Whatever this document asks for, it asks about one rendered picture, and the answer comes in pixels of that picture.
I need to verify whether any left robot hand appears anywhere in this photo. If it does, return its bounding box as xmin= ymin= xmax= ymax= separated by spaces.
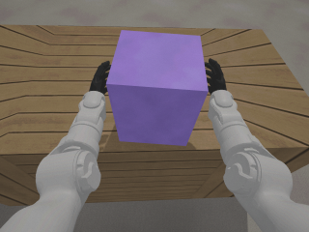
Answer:
xmin=89 ymin=61 xmax=111 ymax=94

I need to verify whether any carton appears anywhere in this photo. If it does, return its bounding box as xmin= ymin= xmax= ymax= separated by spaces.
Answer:
xmin=106 ymin=30 xmax=209 ymax=146

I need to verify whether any right robot upper arm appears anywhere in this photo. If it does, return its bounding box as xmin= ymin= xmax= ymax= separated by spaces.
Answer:
xmin=223 ymin=151 xmax=309 ymax=232

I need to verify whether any right robot hand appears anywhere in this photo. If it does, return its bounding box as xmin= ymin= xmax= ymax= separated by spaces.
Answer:
xmin=204 ymin=58 xmax=227 ymax=94

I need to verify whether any left robot forearm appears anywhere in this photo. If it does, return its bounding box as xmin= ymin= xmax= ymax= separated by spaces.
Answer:
xmin=36 ymin=91 xmax=106 ymax=192

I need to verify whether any pedestal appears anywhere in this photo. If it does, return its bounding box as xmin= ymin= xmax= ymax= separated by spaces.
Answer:
xmin=0 ymin=24 xmax=309 ymax=206

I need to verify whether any right robot forearm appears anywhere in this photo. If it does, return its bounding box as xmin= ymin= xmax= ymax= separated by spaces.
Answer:
xmin=208 ymin=90 xmax=277 ymax=165

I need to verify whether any left robot upper arm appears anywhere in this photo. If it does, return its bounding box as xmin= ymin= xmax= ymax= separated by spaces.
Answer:
xmin=0 ymin=149 xmax=101 ymax=232

